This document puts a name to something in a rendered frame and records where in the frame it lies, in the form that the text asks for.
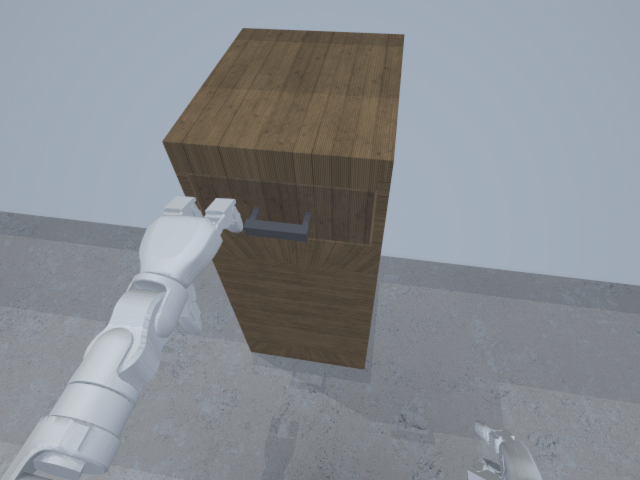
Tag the right robot hand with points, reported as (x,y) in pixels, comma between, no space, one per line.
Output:
(516,463)

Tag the cabinet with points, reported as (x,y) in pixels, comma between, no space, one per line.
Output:
(309,107)

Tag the handle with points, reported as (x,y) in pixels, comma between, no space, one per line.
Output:
(278,230)

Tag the drawer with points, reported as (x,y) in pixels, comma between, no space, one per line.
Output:
(337,213)

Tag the left robot hand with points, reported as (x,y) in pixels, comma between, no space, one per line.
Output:
(181,243)

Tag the robot left forearm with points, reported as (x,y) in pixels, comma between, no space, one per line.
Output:
(81,433)

